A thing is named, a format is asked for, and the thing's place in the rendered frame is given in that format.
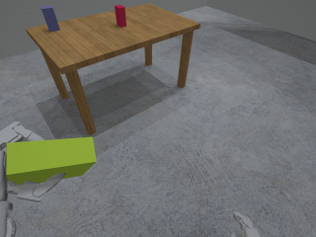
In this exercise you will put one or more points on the left robot forearm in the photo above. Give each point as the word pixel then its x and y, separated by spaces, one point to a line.
pixel 7 224

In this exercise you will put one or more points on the robot right hand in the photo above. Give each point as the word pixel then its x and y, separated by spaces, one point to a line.
pixel 246 225

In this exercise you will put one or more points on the robot left hand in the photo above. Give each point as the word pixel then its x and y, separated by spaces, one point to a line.
pixel 31 191

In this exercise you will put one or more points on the sponge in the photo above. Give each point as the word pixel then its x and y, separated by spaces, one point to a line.
pixel 36 161

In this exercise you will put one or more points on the table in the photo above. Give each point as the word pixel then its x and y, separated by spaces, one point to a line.
pixel 87 40

